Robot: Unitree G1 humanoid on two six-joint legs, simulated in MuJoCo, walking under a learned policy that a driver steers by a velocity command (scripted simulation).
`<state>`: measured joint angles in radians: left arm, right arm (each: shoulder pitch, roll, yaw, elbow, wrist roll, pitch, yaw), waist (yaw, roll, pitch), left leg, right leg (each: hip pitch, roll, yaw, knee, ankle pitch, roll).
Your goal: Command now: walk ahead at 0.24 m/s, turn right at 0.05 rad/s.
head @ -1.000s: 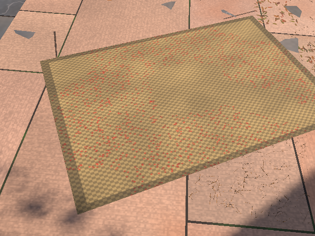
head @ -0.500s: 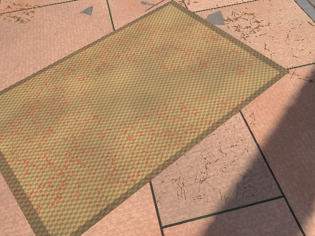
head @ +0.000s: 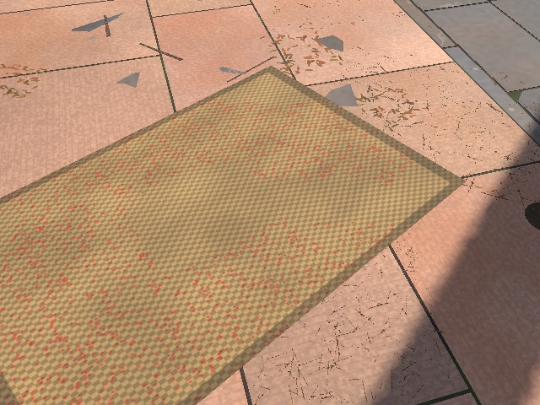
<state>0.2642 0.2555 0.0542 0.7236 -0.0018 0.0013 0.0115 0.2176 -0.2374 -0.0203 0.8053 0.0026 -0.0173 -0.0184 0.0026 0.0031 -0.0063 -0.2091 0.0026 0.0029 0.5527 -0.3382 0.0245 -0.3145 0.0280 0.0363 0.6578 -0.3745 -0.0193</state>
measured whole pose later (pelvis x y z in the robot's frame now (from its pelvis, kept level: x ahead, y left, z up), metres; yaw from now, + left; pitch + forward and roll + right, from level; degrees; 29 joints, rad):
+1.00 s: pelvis +0.40 +0.03 +0.01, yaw +0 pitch +1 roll +2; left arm 0.14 0.25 0.04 0.77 0.00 -0.02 0.03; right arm 0.21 -0.25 -0.03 0.92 -0.01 -0.05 0.01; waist -0.05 -0.05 0.02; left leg -0.16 -0.09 0.06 0.33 -0.19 0.07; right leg -0.46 -0.08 0.06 0.60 -0.12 0.03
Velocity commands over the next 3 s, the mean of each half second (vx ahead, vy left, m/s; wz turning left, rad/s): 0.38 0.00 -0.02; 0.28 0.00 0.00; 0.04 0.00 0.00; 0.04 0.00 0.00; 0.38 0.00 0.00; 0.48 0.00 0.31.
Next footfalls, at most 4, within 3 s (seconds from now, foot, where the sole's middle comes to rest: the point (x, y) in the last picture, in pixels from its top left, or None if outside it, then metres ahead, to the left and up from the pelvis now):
0.60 left None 0.43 0.11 -0.77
1.04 right None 0.53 -0.11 -0.77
2.66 left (250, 277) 0.92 0.09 -0.77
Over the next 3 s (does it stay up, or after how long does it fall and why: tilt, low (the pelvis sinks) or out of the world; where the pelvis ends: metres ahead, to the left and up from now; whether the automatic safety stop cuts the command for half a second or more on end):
stays up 0.92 0.02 0.02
